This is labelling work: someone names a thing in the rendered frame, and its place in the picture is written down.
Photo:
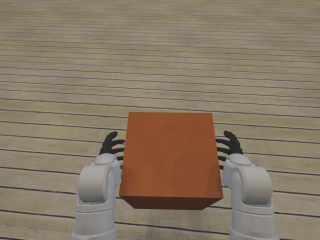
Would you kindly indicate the robot left forearm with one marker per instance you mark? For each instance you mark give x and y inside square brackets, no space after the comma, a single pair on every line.
[96,199]

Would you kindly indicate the robot right forearm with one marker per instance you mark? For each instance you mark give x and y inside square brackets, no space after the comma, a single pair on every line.
[252,202]

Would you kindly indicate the robot left hand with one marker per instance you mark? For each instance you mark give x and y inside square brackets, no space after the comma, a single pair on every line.
[108,144]

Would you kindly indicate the carton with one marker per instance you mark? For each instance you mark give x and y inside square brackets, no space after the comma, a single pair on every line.
[170,161]

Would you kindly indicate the robot right hand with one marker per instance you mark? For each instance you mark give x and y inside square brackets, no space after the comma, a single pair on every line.
[233,144]

